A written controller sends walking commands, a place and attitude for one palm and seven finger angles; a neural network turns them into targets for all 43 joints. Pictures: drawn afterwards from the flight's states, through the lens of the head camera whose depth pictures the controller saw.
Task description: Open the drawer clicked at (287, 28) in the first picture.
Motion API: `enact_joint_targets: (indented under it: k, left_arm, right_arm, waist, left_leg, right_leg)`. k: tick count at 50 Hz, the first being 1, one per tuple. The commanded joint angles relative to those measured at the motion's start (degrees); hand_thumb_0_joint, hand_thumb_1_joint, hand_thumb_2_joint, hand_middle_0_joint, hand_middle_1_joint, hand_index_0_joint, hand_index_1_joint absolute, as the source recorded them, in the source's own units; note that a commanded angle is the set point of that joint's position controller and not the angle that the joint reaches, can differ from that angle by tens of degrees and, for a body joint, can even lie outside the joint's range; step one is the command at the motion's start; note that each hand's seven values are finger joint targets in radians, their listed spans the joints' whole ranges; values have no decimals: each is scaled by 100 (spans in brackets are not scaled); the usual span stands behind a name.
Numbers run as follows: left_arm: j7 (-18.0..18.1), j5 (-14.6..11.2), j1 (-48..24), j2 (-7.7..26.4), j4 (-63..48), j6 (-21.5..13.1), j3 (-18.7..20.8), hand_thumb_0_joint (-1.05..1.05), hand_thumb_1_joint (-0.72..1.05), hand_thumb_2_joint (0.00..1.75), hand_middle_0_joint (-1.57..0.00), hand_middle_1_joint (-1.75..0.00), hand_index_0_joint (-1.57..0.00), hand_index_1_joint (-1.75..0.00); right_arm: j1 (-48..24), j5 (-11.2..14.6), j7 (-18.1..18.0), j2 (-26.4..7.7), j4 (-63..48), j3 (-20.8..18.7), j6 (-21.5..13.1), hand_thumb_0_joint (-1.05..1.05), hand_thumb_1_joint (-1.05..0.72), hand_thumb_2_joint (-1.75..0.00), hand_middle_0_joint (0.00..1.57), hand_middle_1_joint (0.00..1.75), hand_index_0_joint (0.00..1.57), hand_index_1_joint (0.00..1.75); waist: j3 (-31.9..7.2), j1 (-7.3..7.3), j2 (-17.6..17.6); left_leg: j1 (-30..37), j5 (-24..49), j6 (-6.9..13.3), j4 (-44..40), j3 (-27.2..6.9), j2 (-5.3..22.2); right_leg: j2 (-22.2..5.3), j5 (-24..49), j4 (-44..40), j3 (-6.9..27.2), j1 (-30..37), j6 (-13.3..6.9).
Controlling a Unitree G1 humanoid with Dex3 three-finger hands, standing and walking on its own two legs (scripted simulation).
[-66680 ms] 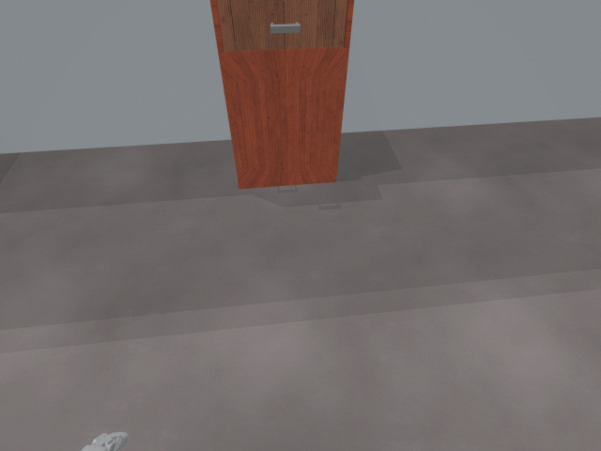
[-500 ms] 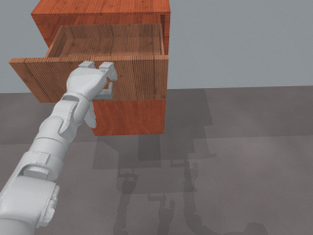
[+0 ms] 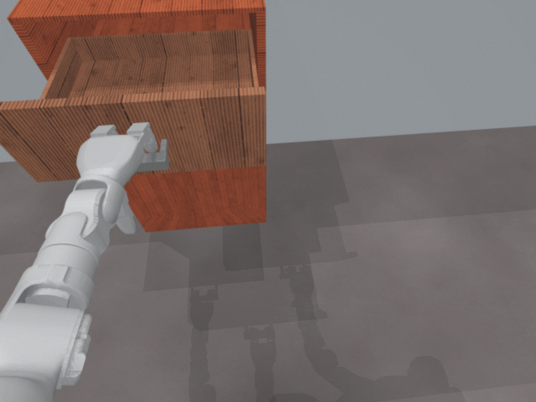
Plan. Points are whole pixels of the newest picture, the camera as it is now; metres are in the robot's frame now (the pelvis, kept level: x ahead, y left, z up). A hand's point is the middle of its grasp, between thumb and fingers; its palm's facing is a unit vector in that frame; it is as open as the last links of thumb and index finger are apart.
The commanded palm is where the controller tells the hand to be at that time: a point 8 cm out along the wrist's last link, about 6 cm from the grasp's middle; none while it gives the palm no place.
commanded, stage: lower the fingers behind the handle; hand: left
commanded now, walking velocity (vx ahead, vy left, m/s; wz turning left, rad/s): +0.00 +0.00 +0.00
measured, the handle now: (137, 154) +0.51 +0.23 +0.03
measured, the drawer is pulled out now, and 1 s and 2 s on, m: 0.26 0.26 0.27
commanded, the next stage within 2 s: close the thumb around the handle in 0.88 s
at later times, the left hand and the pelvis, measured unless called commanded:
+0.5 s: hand (131, 184) +0.45 +0.23 +0.03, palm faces -0.03 -0.02 -1.00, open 14.1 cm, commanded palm +0.42 +0.24 +0.07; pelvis -0.01 +0.01 +0.00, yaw -1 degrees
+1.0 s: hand (135, 188) +0.45 +0.23 +0.02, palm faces -0.04 -0.02 -1.00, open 14.0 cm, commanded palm +0.42 +0.24 +0.07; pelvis -0.01 +0.01 -0.01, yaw -1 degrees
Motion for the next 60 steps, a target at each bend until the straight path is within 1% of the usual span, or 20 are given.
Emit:
enact_joint_targets:
  k: [1,3,6,8,13,15,17,21,29,32,34,37,39,46,47,49,51,54,56,60]
  left_arm:
    - [565,148,-1933,1397,-983,91,503,0,-50,30,-30,-120,-30,-120]
    - [694,160,-2012,1245,-1016,200,389,0,-50,30,-30,-120,-30,-120]
    - [806,143,-2003,1399,-895,440,545,0,-50,30,-30,-120,-30,-120]
    - [796,88,-2047,1092,-892,574,288,0,-50,30,-30,-120,-30,-120]
    - [687,150,-2038,1175,-357,797,237,0,-50,30,-30,-120,-30,-120]
    - [633,161,-1982,1040,-291,774,131,0,-50,30,-30,-120,-30,-120]
    - [563,138,-1753,1165,-294,707,267,0,-50,30,-30,-120,-30,-120]
    - [494,121,-1619,1084,-53,587,221,0,-50,30,-30,-120,-30,-120]
    - [674,239,-1779,1031,-342,466,196,0,-50,30,-30,-120,-30,-120]
    - [744,234,-1961,893,-313,530,77,0,-50,30,-30,-120,-30,-120]
    - [776,225,-2044,1092,-343,573,225,0,-50,30,-30,-120,-30,-120]
    - [774,195,-1922,1136,-253,627,284,0,-50,30,-30,-120,-30,-120]
    - [765,192,-2127,986,-358,626,137,0,-50,30,-30,-120,-30,-120]
    - [761,174,-2220,1211,-507,522,332,0,-50,30,-30,-120,-30,-120]
    - [762,173,-1915,1309,-302,535,435,0,-50,30,-30,-120,-30,-120]
    - [758,170,-2111,1225,-400,505,302,0,-50,30,-30,-120,-30,-120]
    - [764,171,-1996,1418,-453,470,488,0,-39,35,-31,-121,-31,-121]
    - [796,172,-1880,1190,-516,452,363,0,-22,42,-32,-123,-32,-123]
    - [818,160,-1830,1473,-458,455,589,0,-11,47,-33,-124,-33,-124]
    - [847,173,-1795,1273,-566,474,443,0,12,56,-34,-127,-34,-127]
  right_arm:
    - [430,-61,25,-749,-404,-342,-142,0,-90,-90,20,30,20,30]
    - [449,-57,58,-759,-365,-376,-165,0,-90,-90,20,30,20,30]
    - [463,-49,78,-801,-307,-393,-151,0,-90,-90,20,30,20,30]
    - [468,-31,100,-773,-316,-377,-153,0,-90,-90,20,30,20,30]
    - [395,-18,72,-802,-315,-292,-113,0,-90,-90,20,30,20,30]
    - [391,-21,63,-785,-344,-288,-125,0,-90,-90,20,30,20,30]
    - [385,-33,53,-787,-407,-275,-112,0,-90,-90,20,30,20,30]
    - [409,-28,44,-800,-410,-263,-111,0,-90,-90,20,30,20,30]
    - [496,-39,76,-766,-443,-313,-151,0,-90,-90,20,30,20,30]
    - [545,-56,96,-768,-391,-327,-168,0,-90,-90,20,30,20,30]
    - [554,-58,88,-793,-356,-325,-176,0,-90,-90,20,30,20,30]
    - [547,-53,76,-793,-340,-329,-171,0,-90,-90,20,30,20,30]
    - [552,-43,76,-786,-329,-329,-182,0,-90,-90,20,30,20,30]
    - [551,-73,43,-792,-311,-328,-217,0,-90,-90,20,30,20,30]
    - [560,-71,35,-793,-302,-317,-206,0,-90,-90,20,30,20,30]
    - [550,-64,29,-778,-324,-292,-221,0,-90,-90,20,30,20,30]
    - [516,-66,36,-804,-323,-307,-208,0,-90,-90,20,30,20,30]
    - [534,-69,57,-769,-323,-322,-229,0,-90,-90,20,30,20,30]
    - [522,-86,53,-802,-312,-312,-206,0,-90,-90,20,30,20,30]
    - [513,-76,68,-775,-330,-329,-227,0,-90,-90,20,30,20,30]
  waist:
    - [-2353,105,88]
    - [-2384,39,122]
    - [-2402,19,35]
    - [-2408,-25,-22]
    - [-1877,-66,-196]
    - [-1804,-73,-229]
    - [-2000,35,-184]
    - [-1660,-22,-419]
    - [-1998,17,-28]
    - [-2036,-66,-8]
    - [-2093,-50,-69]
    - [-2112,-23,-92]
    - [-2078,-97,-47]
    - [-2262,-81,-35]
    - [-2209,-11,-153]
    - [-2078,-70,-109]
    - [-2190,-4,-54]
    - [-2202,-18,16]
    - [-2239,31,-106]
    - [-2263,23,-40]
  left_leg:
    - [1125,2974,3,-92,120,-32]
    - [1227,3042,1,-52,120,8]
    - [1261,3142,-10,-30,94,24]
    - [1275,3079,6,-59,111,18]
    - [959,2455,32,-191,116,-2]
    - [949,2355,45,-214,124,-3]
    - [965,2430,45,-199,152,-5]
    - [692,2020,48,-203,155,-10]
    - [823,2160,12,-70,118,26]
    - [876,2207,13,-28,91,39]
    - [829,2195,17,-18,84,34]
    - [853,2276,26,-24,91,35]
    - [896,2256,22,-22,74,42]
    - [929,2357,41,10,94,35]
    - [829,2315,53,0,116,22]
    - [734,2212,54,-9,123,7]
    - [800,2384,45,9,109,10]
    - [926,2565,41,46,117,27]
    - [751,2455,44,49,139,3]
    - [874,2616,44,46,150,10]
  right_leg:
    - [59,2510,-103,-162,1063,-151]
    - [74,2454,-89,-171,901,-126]
    - [95,2442,-80,-201,883,-123]
    - [87,2455,-118,-208,930,-98]
    - [77,2086,-226,-227,830,-101]
    - [77,2030,-254,-225,809,-107]
    - [66,2106,-220,-187,954,-109]
    - [71,1867,-262,-185,800,-106]
    - [93,1694,-77,-214,505,-138]
    - [107,1660,-58,-233,394,-130]
    - [106,1694,-41,-228,458,-127]
    - [104,1790,-48,-216,540,-127]
    - [106,1737,-66,-226,453,-119]
    - [96,1927,-51,-188,615,-118]
    - [92,1950,-56,-172,695,-105]
    - [88,1945,-71,-171,661,-95]
    - [91,2048,-39,-153,727,-123]
    - [101,2100,-29,-185,643,-110]
    - [91,2175,-23,-140,802,-103]
    - [88,2265,-17,-169,784,-100]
